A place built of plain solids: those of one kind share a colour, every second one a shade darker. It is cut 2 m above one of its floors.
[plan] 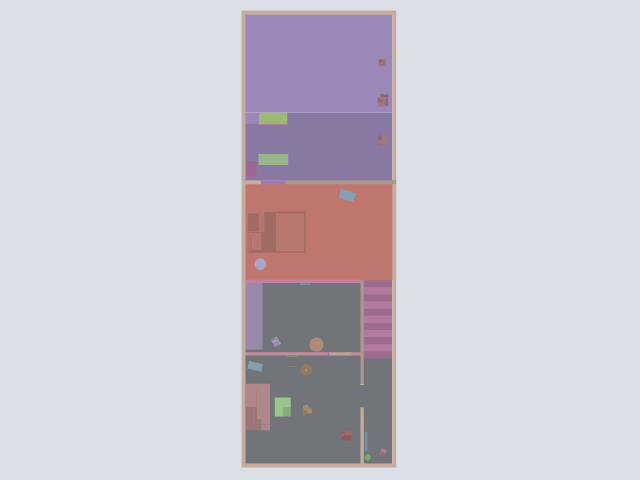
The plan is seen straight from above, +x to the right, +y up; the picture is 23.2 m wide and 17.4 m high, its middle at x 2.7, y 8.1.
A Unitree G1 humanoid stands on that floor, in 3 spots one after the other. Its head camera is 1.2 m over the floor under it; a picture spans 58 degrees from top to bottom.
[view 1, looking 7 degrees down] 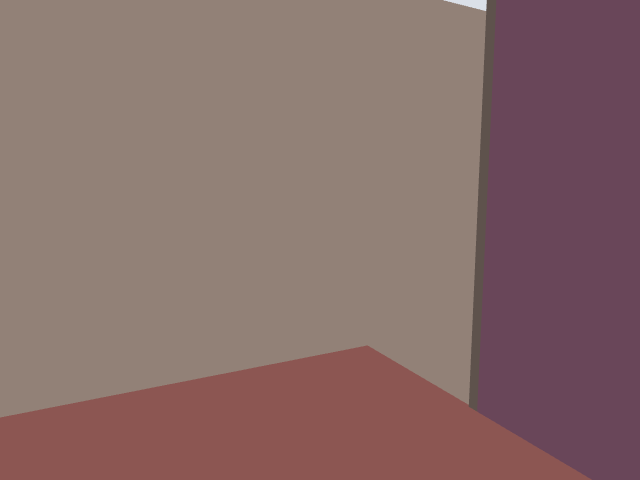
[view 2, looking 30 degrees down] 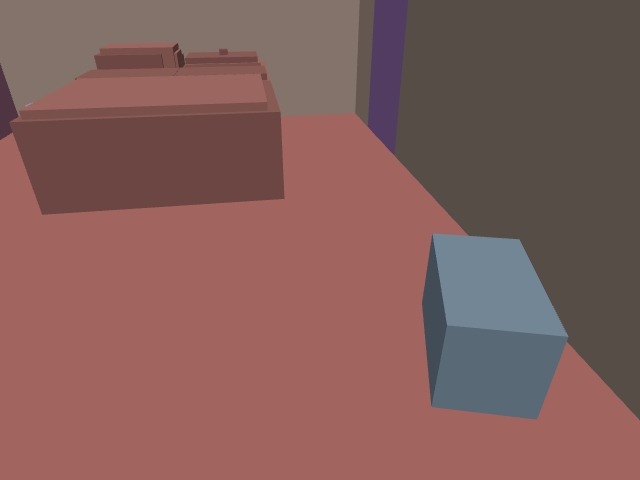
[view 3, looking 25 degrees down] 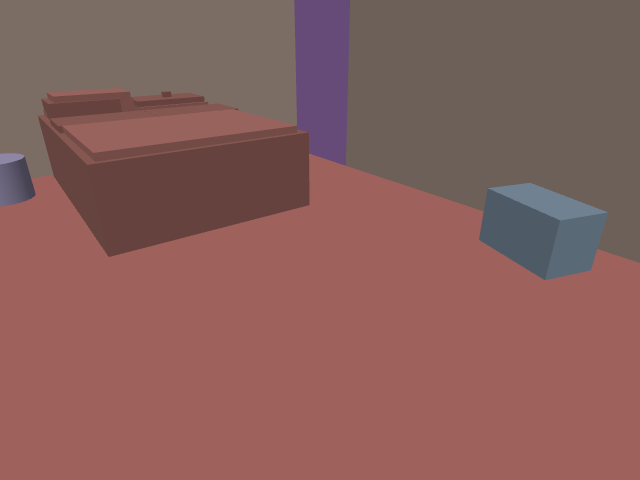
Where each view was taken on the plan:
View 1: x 2.65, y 8.41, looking -27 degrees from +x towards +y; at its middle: wall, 3.02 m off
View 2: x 4.80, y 8.96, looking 171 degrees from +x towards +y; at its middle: upper_floor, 2.40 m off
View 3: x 4.80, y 7.26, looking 143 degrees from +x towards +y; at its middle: upper_floor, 2.84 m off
